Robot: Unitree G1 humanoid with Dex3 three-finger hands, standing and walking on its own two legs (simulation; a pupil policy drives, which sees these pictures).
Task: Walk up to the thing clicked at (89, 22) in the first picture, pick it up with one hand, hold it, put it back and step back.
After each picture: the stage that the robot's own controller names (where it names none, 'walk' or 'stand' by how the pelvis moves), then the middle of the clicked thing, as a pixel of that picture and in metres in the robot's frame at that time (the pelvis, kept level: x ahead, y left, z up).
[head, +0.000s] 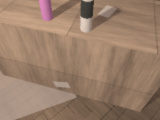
stand; (86, 10) +0.82 -0.02 +0.02
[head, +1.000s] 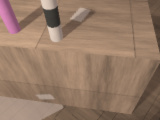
walk; (52, 18) +0.71 +0.17 +0.04
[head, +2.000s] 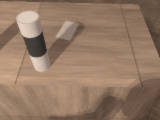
rise first; (36, 45) +0.49 +0.18 +0.06
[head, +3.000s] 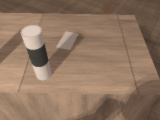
stand; (38, 55) +0.48 +0.18 +0.02
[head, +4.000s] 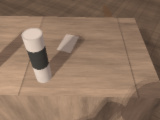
stand; (39, 58) +0.48 +0.18 +0.02
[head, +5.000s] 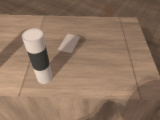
stand; (39, 59) +0.47 +0.18 +0.02
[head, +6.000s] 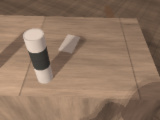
stand; (40, 59) +0.47 +0.18 +0.02
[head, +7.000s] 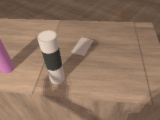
rise first; (52, 59) +0.48 +0.16 +0.03
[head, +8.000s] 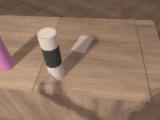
go down; (52, 57) +0.48 +0.16 +0.03
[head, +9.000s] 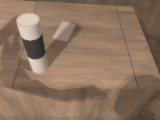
go down; (34, 47) +0.50 +0.15 +0.04
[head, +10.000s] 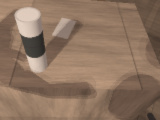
go down; (34, 44) +0.48 +0.15 +0.06
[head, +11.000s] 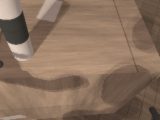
close in; (15, 29) +0.49 +0.16 +0.10
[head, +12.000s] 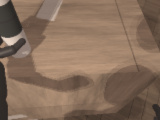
close; (7, 22) +0.51 +0.18 +0.11
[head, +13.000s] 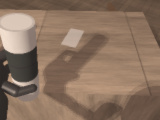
lift; (23, 64) +0.32 +0.16 +0.18
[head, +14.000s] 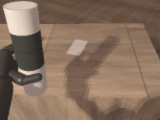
lift; (29, 54) +0.33 +0.15 +0.22
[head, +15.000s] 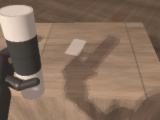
hold; (26, 58) +0.32 +0.15 +0.21
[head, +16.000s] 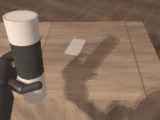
hold; (29, 62) +0.32 +0.15 +0.20
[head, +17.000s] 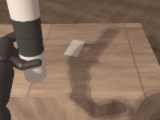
crouch; (30, 41) +0.37 +0.15 +0.23
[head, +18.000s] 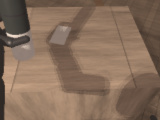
lower; (16, 19) +0.47 +0.16 +0.20
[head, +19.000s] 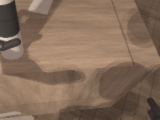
lower; (4, 21) +0.50 +0.16 +0.12
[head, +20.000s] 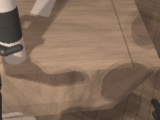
lower; (7, 27) +0.49 +0.16 +0.11
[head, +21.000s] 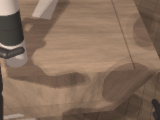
lower; (9, 30) +0.48 +0.16 +0.11
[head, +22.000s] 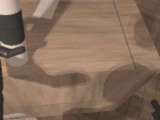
lower; (11, 29) +0.48 +0.16 +0.11
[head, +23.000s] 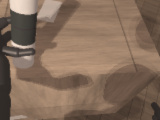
open; (23, 30) +0.49 +0.13 +0.10
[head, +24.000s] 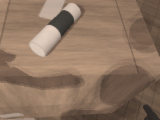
sink last; (57, 28) +0.57 +0.04 +0.01
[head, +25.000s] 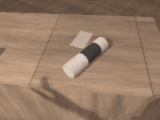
sink last; (86, 56) +0.55 +0.01 -0.02
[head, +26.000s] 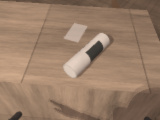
stand; (88, 53) +0.53 -0.01 -0.01
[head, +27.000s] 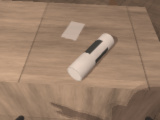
stand; (92, 55) +0.51 -0.03 +0.00
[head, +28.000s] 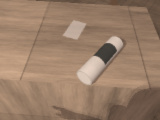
stand; (101, 58) +0.49 -0.07 +0.00
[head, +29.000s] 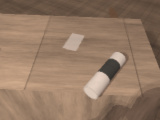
stand; (106, 73) +0.47 -0.10 -0.06
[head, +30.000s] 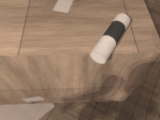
walk; (111, 37) +0.56 -0.12 -0.04
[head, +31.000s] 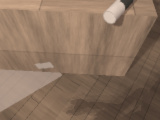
walk; (121, 4) +0.80 -0.20 -0.04
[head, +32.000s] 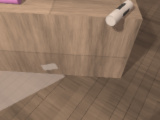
stand; (119, 12) +0.96 -0.23 -0.05
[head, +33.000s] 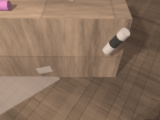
stand; (115, 42) +0.89 -0.25 -0.25
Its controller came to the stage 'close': yes
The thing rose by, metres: 0.21
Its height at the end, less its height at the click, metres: -0.66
